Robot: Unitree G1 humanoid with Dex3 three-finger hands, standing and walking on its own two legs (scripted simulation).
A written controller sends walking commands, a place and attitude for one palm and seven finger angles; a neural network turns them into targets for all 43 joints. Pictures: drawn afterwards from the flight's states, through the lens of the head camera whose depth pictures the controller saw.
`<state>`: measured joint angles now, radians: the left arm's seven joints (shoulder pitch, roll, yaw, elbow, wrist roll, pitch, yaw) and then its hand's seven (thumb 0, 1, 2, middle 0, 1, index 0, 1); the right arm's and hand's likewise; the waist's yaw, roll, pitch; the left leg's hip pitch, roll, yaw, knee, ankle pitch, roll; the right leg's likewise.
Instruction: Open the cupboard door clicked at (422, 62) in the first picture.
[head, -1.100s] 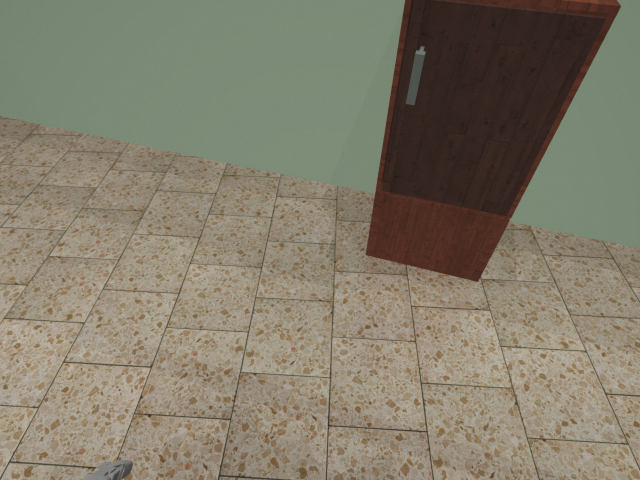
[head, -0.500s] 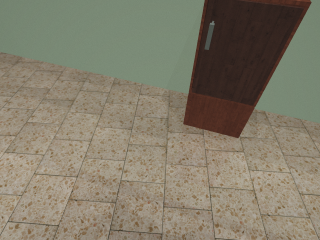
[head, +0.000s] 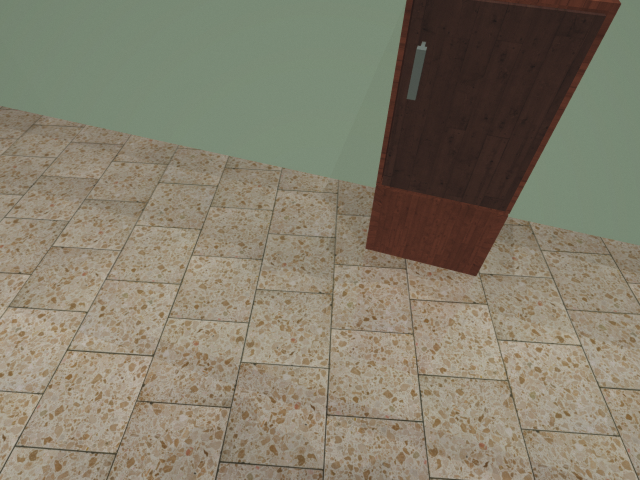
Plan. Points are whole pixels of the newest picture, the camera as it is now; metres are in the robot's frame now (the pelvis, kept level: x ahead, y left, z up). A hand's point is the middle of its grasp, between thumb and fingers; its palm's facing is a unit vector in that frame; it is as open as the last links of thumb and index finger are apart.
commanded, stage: look at it before walking up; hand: left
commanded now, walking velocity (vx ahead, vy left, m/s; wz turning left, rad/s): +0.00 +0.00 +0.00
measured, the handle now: (417, 70) +1.09 -0.19 +0.03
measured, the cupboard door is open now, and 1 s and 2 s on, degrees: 0 0 0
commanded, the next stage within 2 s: walk to a spot facing it in 0.34 s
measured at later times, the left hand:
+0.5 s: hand out of the picture +0.08 +0.24 -0.15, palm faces -0.03 -0.94 -0.33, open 7.4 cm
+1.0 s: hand out of the picture +0.04 +0.14 -0.16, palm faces -0.18 -0.95 -0.25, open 7.3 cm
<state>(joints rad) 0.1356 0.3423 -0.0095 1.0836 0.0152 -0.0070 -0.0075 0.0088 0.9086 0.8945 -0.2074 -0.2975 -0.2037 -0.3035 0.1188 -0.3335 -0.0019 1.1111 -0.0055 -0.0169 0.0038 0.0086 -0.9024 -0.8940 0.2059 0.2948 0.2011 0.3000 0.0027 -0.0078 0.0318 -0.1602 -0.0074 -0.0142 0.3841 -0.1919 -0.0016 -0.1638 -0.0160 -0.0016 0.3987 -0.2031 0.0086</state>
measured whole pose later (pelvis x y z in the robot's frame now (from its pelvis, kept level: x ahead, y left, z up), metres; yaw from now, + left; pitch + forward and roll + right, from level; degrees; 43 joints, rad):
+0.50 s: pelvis +0.01 +0.00 +0.00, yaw +0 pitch -2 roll +0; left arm 0.14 0.35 -0.01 1.09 0.01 -0.01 -0.01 0.01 0.91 0.89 -0.21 -0.30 -0.20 -0.30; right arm 0.11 -0.34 0.00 1.11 0.00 -0.01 0.00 0.01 -0.90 -0.89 0.21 0.29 0.20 0.30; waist 0.01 -0.01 0.04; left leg -0.13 0.00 -0.01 0.36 -0.19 -0.01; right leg -0.13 -0.01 0.00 0.37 -0.20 0.00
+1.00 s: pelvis +0.00 -0.05 -0.01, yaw -15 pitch -1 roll +2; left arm 0.35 0.18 0.03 0.97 0.02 0.00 -0.01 0.01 0.91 0.89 -0.21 -0.30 -0.20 -0.30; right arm 0.18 -0.24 -0.06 0.99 -0.02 0.04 0.01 0.01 -0.91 -0.89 0.20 0.29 0.20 0.30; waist 0.04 0.02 0.05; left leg -0.50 0.07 0.04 1.11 -0.33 -0.05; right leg -0.24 0.05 0.01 0.53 -0.28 -0.08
